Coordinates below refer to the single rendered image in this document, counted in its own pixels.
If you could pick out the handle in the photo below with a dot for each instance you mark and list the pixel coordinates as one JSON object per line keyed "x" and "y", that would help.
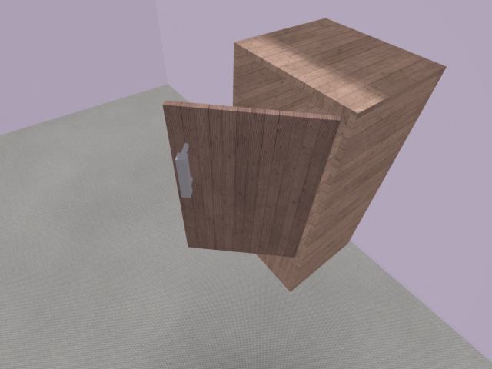
{"x": 183, "y": 170}

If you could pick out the cupboard door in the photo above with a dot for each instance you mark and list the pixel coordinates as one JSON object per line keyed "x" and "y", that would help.
{"x": 255, "y": 173}

